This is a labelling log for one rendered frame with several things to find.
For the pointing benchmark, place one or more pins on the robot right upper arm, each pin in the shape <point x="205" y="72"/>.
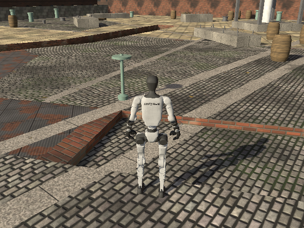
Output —
<point x="169" y="108"/>

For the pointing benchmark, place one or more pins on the robot left forearm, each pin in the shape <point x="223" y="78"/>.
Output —
<point x="129" y="124"/>

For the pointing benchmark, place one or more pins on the robot right forearm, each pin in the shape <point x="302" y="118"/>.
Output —
<point x="175" y="125"/>

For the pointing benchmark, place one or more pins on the robot right thigh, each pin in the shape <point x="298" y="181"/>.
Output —
<point x="163" y="142"/>

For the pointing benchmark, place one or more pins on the left robot hand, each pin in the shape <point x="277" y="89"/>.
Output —
<point x="132" y="132"/>

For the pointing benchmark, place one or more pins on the robot right foot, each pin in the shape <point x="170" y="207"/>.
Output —
<point x="161" y="193"/>

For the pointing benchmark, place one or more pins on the robot left upper arm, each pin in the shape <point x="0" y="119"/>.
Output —
<point x="137" y="100"/>

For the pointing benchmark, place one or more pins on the right robot hand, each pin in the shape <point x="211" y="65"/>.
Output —
<point x="175" y="133"/>

